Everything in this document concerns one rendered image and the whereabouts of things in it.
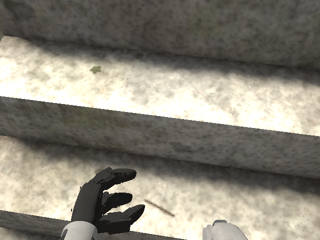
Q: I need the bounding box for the robot right thigh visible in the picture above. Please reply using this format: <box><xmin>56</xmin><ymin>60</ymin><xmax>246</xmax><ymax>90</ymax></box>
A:
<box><xmin>202</xmin><ymin>222</ymin><xmax>248</xmax><ymax>240</ymax></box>

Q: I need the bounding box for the right robot shin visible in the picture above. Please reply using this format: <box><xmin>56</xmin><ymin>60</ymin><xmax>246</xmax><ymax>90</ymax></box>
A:
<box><xmin>212</xmin><ymin>219</ymin><xmax>227</xmax><ymax>226</ymax></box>

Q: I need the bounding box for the robot left forearm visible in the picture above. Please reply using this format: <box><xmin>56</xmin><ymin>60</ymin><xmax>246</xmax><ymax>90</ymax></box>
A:
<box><xmin>58</xmin><ymin>221</ymin><xmax>98</xmax><ymax>240</ymax></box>

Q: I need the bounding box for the robot left hand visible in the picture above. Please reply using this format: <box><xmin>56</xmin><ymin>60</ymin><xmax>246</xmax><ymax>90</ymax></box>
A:
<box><xmin>71</xmin><ymin>167</ymin><xmax>145</xmax><ymax>235</ymax></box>

